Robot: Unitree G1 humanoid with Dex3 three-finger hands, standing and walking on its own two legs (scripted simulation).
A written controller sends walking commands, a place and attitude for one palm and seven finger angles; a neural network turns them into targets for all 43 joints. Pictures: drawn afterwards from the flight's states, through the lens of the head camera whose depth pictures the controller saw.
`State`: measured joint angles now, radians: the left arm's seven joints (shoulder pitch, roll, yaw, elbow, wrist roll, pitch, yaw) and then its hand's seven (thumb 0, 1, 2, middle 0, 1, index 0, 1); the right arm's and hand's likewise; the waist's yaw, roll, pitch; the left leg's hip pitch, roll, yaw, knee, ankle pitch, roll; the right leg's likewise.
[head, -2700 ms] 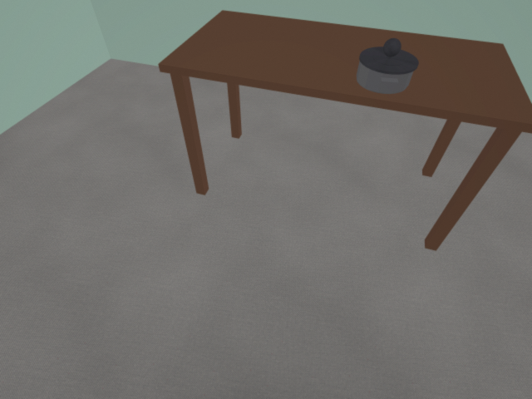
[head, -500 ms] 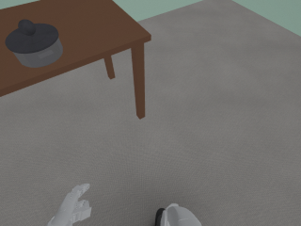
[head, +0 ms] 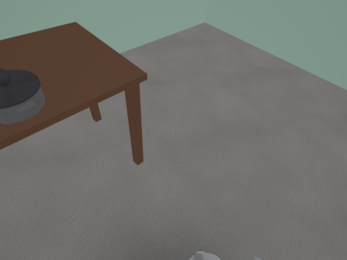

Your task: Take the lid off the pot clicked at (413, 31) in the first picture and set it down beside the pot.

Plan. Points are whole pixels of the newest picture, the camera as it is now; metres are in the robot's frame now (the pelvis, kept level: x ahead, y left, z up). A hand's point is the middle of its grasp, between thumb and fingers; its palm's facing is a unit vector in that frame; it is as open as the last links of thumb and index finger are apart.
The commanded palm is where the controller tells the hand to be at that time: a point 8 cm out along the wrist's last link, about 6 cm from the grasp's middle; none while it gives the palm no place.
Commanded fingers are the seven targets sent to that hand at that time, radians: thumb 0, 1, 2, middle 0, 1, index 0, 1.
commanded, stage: walk to a spot facing it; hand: left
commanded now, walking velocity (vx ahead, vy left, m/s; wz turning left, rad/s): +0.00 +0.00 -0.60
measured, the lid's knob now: out of the picture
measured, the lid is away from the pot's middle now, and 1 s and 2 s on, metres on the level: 0.00 0.00 0.00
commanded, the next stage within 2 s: turn to face it in 0.52 s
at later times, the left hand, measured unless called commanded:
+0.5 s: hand (132, 250) +0.17 +0.12 -0.15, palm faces -0.26 -0.93 -0.25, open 7.4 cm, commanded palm none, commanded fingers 0.00 0.90 0.90 -0.20 -0.30 -0.20 -0.30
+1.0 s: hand (137, 218) +0.26 +0.12 -0.17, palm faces -0.29 -0.94 -0.17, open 7.4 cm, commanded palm none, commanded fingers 0.00 0.90 0.90 -0.20 -0.30 -0.20 -0.30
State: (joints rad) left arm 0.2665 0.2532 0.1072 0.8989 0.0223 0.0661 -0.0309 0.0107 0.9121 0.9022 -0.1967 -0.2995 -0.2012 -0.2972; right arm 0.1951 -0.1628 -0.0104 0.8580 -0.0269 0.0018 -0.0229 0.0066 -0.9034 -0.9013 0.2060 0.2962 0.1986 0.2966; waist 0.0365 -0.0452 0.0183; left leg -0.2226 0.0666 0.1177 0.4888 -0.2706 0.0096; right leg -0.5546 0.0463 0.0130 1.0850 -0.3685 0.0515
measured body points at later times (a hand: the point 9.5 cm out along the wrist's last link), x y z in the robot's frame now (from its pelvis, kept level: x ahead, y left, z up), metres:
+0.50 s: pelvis +0.03 -0.05 +0.00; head +0.05 -0.08 +0.45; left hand +0.18 +0.16 -0.13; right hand +0.00 -0.32 -0.15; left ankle +0.06 +0.10 -0.67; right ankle +0.00 -0.14 -0.74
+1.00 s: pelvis +0.13 -0.03 +0.01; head +0.16 -0.02 +0.45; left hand +0.27 +0.17 -0.16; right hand +0.05 -0.25 -0.14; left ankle +0.16 +0.05 -0.74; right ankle +0.05 -0.16 -0.68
